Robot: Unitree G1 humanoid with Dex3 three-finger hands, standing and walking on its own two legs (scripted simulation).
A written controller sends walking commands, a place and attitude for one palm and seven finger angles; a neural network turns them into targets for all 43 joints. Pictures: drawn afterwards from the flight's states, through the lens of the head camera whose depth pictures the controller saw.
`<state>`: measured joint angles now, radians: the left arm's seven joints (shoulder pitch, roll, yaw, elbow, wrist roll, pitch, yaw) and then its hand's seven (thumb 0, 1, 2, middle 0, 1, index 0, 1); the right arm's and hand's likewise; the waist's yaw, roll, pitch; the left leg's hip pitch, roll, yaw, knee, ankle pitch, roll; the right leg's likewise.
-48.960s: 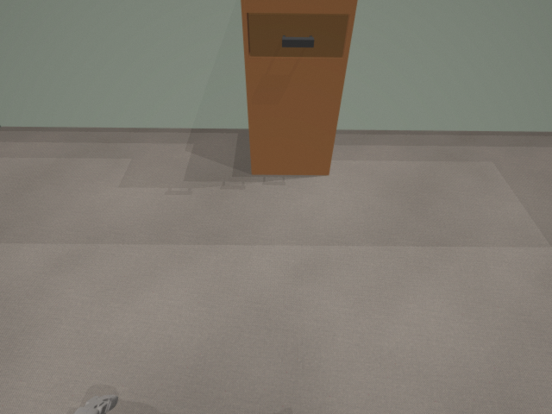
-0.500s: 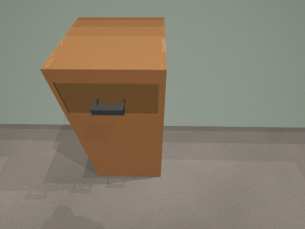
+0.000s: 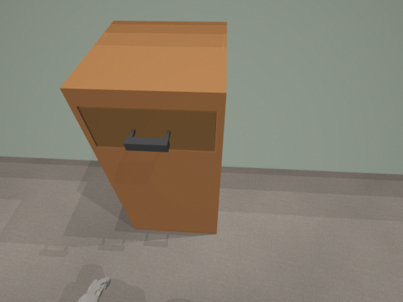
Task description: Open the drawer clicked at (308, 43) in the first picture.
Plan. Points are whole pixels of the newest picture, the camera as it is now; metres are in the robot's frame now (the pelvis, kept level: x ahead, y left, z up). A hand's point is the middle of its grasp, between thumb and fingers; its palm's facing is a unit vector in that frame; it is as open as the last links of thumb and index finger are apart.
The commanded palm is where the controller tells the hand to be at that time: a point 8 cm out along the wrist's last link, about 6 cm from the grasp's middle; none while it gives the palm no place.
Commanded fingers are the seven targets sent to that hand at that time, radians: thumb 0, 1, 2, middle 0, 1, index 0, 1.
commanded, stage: raise the hand with hooked fingers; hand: left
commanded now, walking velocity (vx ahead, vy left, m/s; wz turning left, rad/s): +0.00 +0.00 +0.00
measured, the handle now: (148, 138) +0.54 +0.21 -0.03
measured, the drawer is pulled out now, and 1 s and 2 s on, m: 0.00 0.00 0.00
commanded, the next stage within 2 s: move the hooked fingers above the handle in 1.78 s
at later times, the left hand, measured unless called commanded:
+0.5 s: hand (100, 275) +0.17 +0.22 -0.03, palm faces +0.15 -0.06 -0.99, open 9.7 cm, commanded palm +0.15 +0.22 +0.02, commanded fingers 0.00 0.15 0.58 -0.25 -0.78 -0.25 -0.78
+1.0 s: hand (90, 224) +0.24 +0.24 +0.04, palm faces +0.14 -0.06 -0.99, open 12.6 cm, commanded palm +0.21 +0.24 +0.09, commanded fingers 0.00 -0.43 0.33 -0.29 -1.15 -0.29 -1.15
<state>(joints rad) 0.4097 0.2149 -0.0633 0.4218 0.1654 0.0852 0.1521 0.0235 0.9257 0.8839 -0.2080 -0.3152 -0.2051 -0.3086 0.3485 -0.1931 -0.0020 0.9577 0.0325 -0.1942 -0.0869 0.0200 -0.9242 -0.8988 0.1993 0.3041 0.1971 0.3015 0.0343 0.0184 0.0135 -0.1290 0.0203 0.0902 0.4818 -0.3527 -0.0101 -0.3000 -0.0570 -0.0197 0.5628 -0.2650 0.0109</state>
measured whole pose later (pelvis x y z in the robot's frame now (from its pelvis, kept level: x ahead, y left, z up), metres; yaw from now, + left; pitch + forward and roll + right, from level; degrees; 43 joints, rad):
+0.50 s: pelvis -0.04 -0.02 -0.05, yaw +2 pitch +11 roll +2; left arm 0.33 0.37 -0.03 -0.02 1.11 -0.15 0.52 0.00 0.36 0.67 -0.27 -0.64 -0.27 -0.64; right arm 0.03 -0.22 -0.03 0.53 -0.10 0.03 0.03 0.01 -0.91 -0.90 0.20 0.30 0.20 0.30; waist 0.12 -0.01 -0.10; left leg -0.64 0.04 0.05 0.96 -0.51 -0.04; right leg -0.78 -0.06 -0.04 0.99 -0.39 -0.02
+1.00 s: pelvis -0.02 +0.00 -0.02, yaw +1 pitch +5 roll +1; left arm 0.15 0.40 -0.03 0.00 1.02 -0.03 0.35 0.00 -0.21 0.42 -0.30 -1.02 -0.30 -1.01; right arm 0.16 -0.28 -0.06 0.63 -0.05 0.05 -0.02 0.02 -0.91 -0.90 0.20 0.30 0.19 0.30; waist 0.06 0.05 -0.04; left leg -0.37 0.02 0.06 0.68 -0.40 0.00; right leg -0.50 -0.06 -0.03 0.69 -0.28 0.02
